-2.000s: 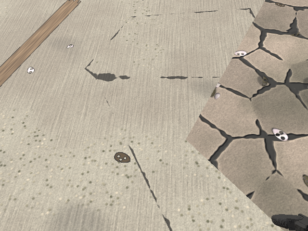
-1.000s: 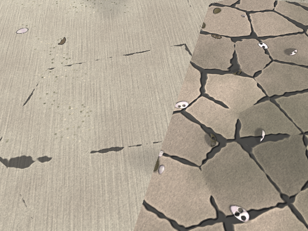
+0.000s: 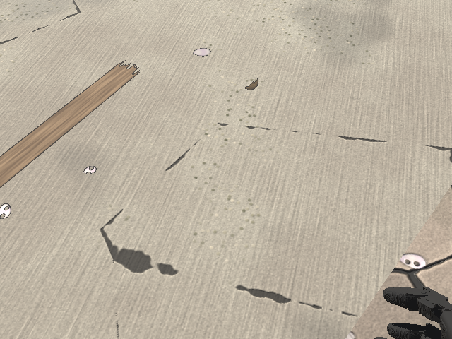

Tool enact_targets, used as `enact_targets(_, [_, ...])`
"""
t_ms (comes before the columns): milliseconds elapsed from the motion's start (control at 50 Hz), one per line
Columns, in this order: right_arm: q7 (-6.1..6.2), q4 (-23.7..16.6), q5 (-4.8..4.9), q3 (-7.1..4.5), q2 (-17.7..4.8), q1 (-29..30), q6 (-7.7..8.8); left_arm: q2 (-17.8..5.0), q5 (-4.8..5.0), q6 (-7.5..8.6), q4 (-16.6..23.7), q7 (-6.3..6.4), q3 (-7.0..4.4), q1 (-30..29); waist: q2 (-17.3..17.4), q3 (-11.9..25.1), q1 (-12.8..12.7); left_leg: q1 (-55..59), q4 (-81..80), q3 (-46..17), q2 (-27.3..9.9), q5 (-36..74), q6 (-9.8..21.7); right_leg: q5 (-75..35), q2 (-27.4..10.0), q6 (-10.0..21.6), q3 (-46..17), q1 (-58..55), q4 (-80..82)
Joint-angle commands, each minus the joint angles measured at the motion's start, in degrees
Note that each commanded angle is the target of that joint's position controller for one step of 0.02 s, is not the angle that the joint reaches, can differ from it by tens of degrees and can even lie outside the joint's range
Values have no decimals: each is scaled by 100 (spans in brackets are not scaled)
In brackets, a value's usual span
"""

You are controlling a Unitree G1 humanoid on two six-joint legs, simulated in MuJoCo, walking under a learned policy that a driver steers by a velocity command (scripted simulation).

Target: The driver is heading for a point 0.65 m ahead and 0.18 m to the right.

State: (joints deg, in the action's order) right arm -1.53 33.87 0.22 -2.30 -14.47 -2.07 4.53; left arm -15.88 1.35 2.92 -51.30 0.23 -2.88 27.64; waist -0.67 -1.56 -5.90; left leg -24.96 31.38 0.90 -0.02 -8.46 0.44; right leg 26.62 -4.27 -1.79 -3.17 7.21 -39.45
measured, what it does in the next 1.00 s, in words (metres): walks ahead, turning right: right foot, then left foot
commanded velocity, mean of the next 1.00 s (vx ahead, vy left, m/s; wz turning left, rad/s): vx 0.46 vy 0.00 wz -0.48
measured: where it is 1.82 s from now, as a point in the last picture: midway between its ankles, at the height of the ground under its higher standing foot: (317, 291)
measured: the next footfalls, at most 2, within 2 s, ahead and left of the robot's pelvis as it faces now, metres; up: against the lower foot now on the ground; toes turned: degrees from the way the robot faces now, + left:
right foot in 0.44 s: +0.38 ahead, -0.17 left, +0.00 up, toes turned -18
left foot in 0.92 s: +0.72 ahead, -0.10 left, +0.00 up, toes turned -33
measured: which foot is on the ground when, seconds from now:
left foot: down 0.00-0.46, up 0.48-0.90, down 0.92-1.00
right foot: up 0.00-0.42, down 0.44-0.92, up 0.94-1.00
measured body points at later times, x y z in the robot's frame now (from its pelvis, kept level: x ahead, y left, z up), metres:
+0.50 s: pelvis +0.26 -0.06 -0.01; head +0.30 -0.08 +0.43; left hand +0.53 +0.13 -0.09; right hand +0.23 -0.35 -0.14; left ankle +0.10 +0.13 -0.66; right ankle +0.34 -0.16 -0.73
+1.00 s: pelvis +0.53 -0.11 +0.00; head +0.57 -0.13 +0.45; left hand +0.74 +0.11 -0.12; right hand +0.60 -0.44 -0.08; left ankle +0.68 -0.07 -0.73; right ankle +0.35 -0.16 -0.67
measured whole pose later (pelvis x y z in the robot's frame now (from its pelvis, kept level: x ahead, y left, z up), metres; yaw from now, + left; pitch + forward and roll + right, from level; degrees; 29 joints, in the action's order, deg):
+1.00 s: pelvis +0.53 -0.11 +0.00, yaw -32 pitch +2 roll +1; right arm -1.8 40.0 -1.2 -2.4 -15.7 -2.7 6.2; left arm -17.7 0.9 0.9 -41.4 1.5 -3.7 18.7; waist -1.0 -2.4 -3.1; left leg -26.2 30.1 -0.2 1.8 -6.0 0.7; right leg 33.3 6.1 -0.4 -11.5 15.1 -57.0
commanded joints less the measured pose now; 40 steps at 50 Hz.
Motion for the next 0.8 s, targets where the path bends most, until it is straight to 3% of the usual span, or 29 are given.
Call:
enact_targets(20, [99,277,-63,-400,-1123,-2199,-37,-822,176,263,759,15,-167,-413,1241,1443,1270,4070,-1418,-3311,-2269,-1608,1299,283,98,204,-430,3769,-3348])
enact_targets(40, [97,287,-8,-324,-875,-1834,-29,-804,171,234,807,9,-173,-700,1095,875,1122,3405,-1553,-2547,-2011,-1474,1138,-156,-116,256,-254,3816,-3313])
enact_targets(60, [82,315,-20,-268,-701,-1514,-10,-714,86,202,805,11,-174,-852,856,497,970,2812,-1724,-1990,-1759,-929,1050,-525,-241,254,-220,3672,-3068])
enact_targets(80, [69,359,-54,-239,-576,-1247,31,-606,33,121,804,20,-190,-841,942,262,771,2283,-2004,-1598,-1582,-728,1002,-823,-370,240,-228,3440,-2878])
enact_targets(120, [64,456,-75,-262,-514,-967,135,-345,55,-19,791,-6,-145,-782,870,30,558,1711,-2328,-1063,-1531,-49,1037,-1141,-433,171,-236,3111,-2747])
enact_targets(200, [119,687,-92,-345,-704,-996,222,-256,-14,-73,1016,-52,-119,-1194,468,-190,507,1745,-2458,-156,-1485,1012,1060,-2066,-388,109,-293,3355,-1774])
enact_targets(240, [154,758,-62,-377,-830,-1009,203,-210,-19,-29,1148,-151,-71,-1593,416,-280,617,1712,-2492,283,-1374,1097,944,-2720,-317,152,-69,3125,-911])
enact_targets(320, [199,962,58,-465,-1113,-1325,120,-272,-14,-44,1504,-306,-38,-2337,234,-473,848,2224,-2461,614,-1594,1126,815,-2858,-236,368,216,3057,-1])
enact_targets(360, [202,1044,113,-505,-1221,-1419,34,-378,-25,-57,1666,-356,-71,-2525,227,-468,852,2662,-2152,761,-1680,1673,719,-2478,-112,534,393,3059,224])
enact_targets(400, [224,1059,140,-550,-1412,-1428,-64,-576,-40,-90,1746,-368,-175,-2326,414,-119,649,2939,-1316,955,-1641,3608,587,-1870,284,758,770,2433,257])
enact_targets(420, [238,1050,154,-556,-1465,-1394,-126,-765,-27,-112,1649,-354,-291,-1764,456,255,309,2883,-408,1080,-1537,4417,493,-1688,564,909,954,1648,323])
enact_targets(440, [261,1024,152,-500,-1367,-1384,-153,-1085,-1,-146,1405,-288,-481,-806,351,766,-195,2313,894,1236,-1303,4394,296,-1888,837,1124,962,214,564])
enact_targets(460, [269,903,-49,-343,-977,-1621,-114,-1646,38,-222,1273,-151,-657,-54,-626,1333,-332,787,2863,1273,-962,1817,-7,-2012,-118,1518,-625,-1505,655])
enact_targets(480, [194,591,-91,-126,-396,-1950,52,-2014,74,-149,1470,-169,-648,-474,-1752,2102,318,-1383,4795,289,307,-2483,-296,-397,-1383,2702,-4113,-2963,1806])
enact_targets(500, [113,573,110,-242,-1017,-1324,246,-1460,25,-70,1590,-221,-488,-418,-775,2207,-124,-1950,5039,-702,22,-2324,-133,74,-1446,2429,-4323,-2930,2373])
enact_targets(520, [78,430,265,-257,-1109,-888,333,-1217,-30,4,1537,-224,-413,-553,-529,1399,-99,-2219,4812,-613,-188,-1863,14,-194,-1281,2159,-3539,-2300,2381])
enact_targets(540, [133,452,150,-226,-981,-743,357,-1074,-38,41,1543,-226,-355,-900,165,780,176,-1970,4223,-578,-464,-1411,70,-919,-1003,1904,-2812,-1343,2391])
enact_targets(560, [174,480,18,-253,-996,-838,340,-951,-80,64,1608,-194,-320,-1217,-7,649,422,-1584,3740,-626,-622,-1155,24,-1602,-874,1888,-2415,-704,2388])
enact_targets(600, [160,536,-64,-284,-1010,-1054,224,-855,-145,76,1746,-147,-283,-1502,-167,548,668,-1050,3339,-640,-710,-922,-100,-2357,-648,1911,-2022,-12,2578])
enact_targets(620, [169,577,-90,-265,-909,-1072,160,-865,-135,84,1747,-116,-284,-1524,-26,501,704,-957,3184,-565,-697,-811,-163,-2443,-561,1903,-1831,228,2688])
enact_targets(660, [181,480,-129,-222,-811,-796,86,-932,-78,112,1667,-52,-303,-1337,-66,245,629,-1002,2559,-461,-625,-461,-365,-3110,-431,1910,-1442,590,2718])
enact_targets(680, [176,407,-127,-186,-717,-585,81,-1034,-79,97,1614,-18,-329,-1289,-163,200,603,-1035,2056,-448,-557,-20,-431,-2955,-357,1837,-1326,638,2717])
enact_targets(740, [124,282,-90,-111,-568,92,118,-1048,-32,54,1516,46,-343,-1056,-233,112,315,-659,724,-410,-279,1100,-485,-2352,-75,1531,-1120,806,2645])
enact_targets(800, [52,158,2,-115,-645,500,179,-1096,9,13,1376,62,-372,-778,-340,49,156,-355,94,-469,-94,1412,-445,-1933,-182,1437,-1405,701,2486])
